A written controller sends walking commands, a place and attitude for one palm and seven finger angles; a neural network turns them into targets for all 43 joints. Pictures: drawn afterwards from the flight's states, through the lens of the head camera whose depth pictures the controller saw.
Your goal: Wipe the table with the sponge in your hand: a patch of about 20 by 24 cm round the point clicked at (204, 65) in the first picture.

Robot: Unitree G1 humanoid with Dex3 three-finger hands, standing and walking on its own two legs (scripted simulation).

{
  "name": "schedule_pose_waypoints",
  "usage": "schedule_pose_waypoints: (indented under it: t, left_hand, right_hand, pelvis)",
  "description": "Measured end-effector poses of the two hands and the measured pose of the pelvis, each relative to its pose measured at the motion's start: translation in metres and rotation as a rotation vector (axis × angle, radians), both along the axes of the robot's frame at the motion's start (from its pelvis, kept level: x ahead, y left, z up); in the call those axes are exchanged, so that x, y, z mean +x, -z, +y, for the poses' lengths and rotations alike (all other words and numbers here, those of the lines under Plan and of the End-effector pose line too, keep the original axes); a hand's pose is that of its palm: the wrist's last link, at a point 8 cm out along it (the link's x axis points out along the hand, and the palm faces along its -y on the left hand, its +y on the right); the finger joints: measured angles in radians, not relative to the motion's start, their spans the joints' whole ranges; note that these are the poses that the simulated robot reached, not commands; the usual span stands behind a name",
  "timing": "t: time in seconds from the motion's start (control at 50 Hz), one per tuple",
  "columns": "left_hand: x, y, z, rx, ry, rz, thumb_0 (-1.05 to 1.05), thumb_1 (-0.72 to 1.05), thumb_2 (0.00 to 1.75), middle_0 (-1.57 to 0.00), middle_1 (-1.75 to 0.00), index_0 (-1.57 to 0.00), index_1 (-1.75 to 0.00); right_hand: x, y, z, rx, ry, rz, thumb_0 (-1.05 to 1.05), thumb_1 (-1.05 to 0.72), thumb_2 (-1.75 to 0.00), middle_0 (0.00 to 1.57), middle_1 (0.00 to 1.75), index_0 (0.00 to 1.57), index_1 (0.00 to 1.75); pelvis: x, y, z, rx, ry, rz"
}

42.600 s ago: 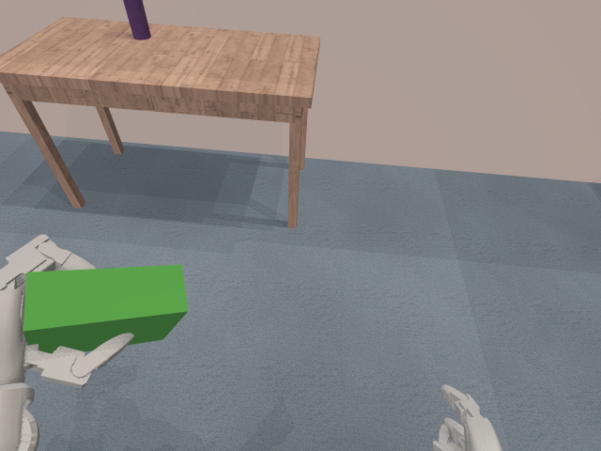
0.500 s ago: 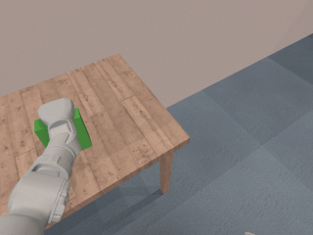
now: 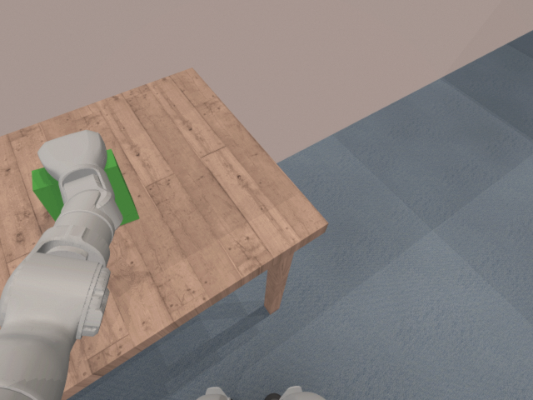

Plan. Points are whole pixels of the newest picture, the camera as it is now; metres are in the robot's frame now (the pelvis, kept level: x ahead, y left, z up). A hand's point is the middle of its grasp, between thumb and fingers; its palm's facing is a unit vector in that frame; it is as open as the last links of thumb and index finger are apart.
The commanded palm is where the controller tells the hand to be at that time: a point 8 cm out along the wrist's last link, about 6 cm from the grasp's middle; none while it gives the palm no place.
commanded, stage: wipe back along the third lane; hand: left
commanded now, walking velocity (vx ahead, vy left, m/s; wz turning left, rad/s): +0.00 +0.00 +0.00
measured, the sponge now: (95, 205) +0.45 +0.27 -0.03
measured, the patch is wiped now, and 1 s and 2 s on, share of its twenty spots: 1.00 1.00 1.00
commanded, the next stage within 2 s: slide back across to the middle lane in 1.80 s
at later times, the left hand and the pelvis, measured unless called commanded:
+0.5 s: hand (87, 182) +0.46 +0.27 +0.02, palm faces -0.07 -0.01 -1.00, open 9.6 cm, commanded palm +0.42 +0.23 +0.05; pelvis +0.02 +0.05 +0.01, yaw +0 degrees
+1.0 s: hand (101, 204) +0.42 +0.24 +0.03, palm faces -0.04 -0.04 -1.00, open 9.5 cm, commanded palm +0.37 +0.21 +0.05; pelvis +0.05 +0.06 +0.02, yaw +2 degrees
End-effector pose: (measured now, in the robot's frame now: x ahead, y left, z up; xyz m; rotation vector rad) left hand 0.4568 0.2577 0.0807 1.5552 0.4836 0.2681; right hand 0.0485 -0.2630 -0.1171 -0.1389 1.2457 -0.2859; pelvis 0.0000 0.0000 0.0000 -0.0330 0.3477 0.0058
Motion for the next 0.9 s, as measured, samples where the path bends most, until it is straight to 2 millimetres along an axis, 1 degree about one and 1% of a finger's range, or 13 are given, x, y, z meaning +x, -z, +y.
schedule_pose_waypoints:
  t: [0.1, 0.18, 0.26, 0.32, 0.38, 0.44, 0.6, 0.74, 0.82, 0.9]
  left_hand:
    - [0.005, 0.0, 0.006, -0.008, 0.001, -0.008, 0.0, -0.57, 1.17, -0.81, -1.39, -0.86, -1.38]
    - [0.003, 0.001, 0.006, -0.002, 0.025, -0.023, 0.0, -0.56, 1.17, -0.8, -1.4, -0.85, -1.39]
    - [-0.001, 0.002, 0.006, -0.006, 0.033, -0.041, -0.01, -0.55, 1.17, -0.78, -1.42, -0.83, -1.42]
    - [-0.003, 0.002, 0.005, 0.0, 0.038, -0.05, -0.01, -0.54, 1.16, -0.77, -1.43, -0.81, -1.43]
    - [-0.006, 0.003, 0.004, 0.006, 0.043, -0.057, -0.01, -0.53, 1.16, -0.76, -1.45, -0.8, -1.45]
    - [-0.008, 0.003, 0.004, 0.003, 0.043, -0.065, -0.02, -0.51, 1.15, -0.75, -1.46, -0.79, -1.46]
    - [-0.016, 0.002, 0.001, -0.001, 0.054, -0.083, -0.02, -0.48, 1.13, -0.72, -1.47, -0.75, -1.48]
    - [-0.023, 0.001, -0.004, -0.014, 0.054, -0.087, -0.02, -0.46, 1.12, -0.7, -1.48, -0.74, -1.49]
    - [-0.03, 0.0, -0.009, -0.024, 0.062, -0.09, -0.02, -0.46, 1.12, -0.7, -1.49, -0.74, -1.49]
    - [-0.042, 0.0, -0.017, -0.029, 0.081, -0.096, -0.02, -0.45, 1.12, -0.7, -1.49, -0.73, -1.49]
  right_hand:
    - [-0.01, -0.001, 0.01, 0.002, 0.014, 0.021, 0.0, -0.91, -0.9, 0.2, 0.3, 0.2, 0.3]
    - [-0.014, -0.003, 0.02, 0.013, 0.023, 0.032, 0.0, -0.91, -0.9, 0.2, 0.3, 0.2, 0.3]
    - [-0.01, -0.004, 0.031, 0.027, 0.016, 0.035, 0.0, -0.91, -0.9, 0.2, 0.3, 0.2, 0.3]
    - [-0.001, -0.004, 0.039, 0.038, 0.004, 0.028, 0.0, -0.91, -0.9, 0.2, 0.3, 0.2, 0.3]
    - [0.013, -0.005, 0.047, 0.05, -0.013, 0.013, 0.0, -0.91, -0.9, 0.2, 0.3, 0.2, 0.3]
    - [0.031, -0.007, 0.055, 0.06, -0.033, -0.011, 0.01, -0.91, -0.9, 0.2, 0.3, 0.2, 0.3]
    - [0.091, -0.014, 0.077, 0.093, -0.104, -0.078, 0.0, -0.91, -0.9, 0.2, 0.3, 0.2, 0.3]
    - [0.143, -0.024, 0.096, 0.117, -0.168, -0.128, 0.0, -0.91, -0.9, 0.2, 0.3, 0.2, 0.3]
    - [0.166, -0.031, 0.104, 0.133, -0.199, -0.154, 0.0, -0.91, -0.9, 0.2, 0.3, 0.2, 0.3]
    - [0.183, -0.037, 0.111, 0.149, -0.227, -0.174, 0.0, -0.91, -0.9, 0.2, 0.3, 0.2, 0.3]
  pelvis:
    - [0.001, 0.0, 0.008, -0.007, 0.004, 0.008]
    - [0.003, -0.002, 0.016, -0.01, 0.005, 0.005]
    - [0.006, -0.004, 0.024, -0.012, 0.001, -0.004]
    - [0.008, -0.006, 0.03, -0.013, -0.004, -0.011]
    - [0.012, -0.008, 0.036, -0.014, -0.008, -0.019]
    - [0.017, -0.009, 0.041, -0.015, -0.01, -0.027]
    - [0.033, -0.014, 0.053, -0.019, -0.022, -0.056]
    - [0.046, -0.018, 0.059, -0.018, -0.036, -0.085]
    - [0.051, -0.019, 0.06, -0.018, -0.04, -0.099]
    - [0.055, -0.021, 0.06, -0.015, -0.045, -0.12]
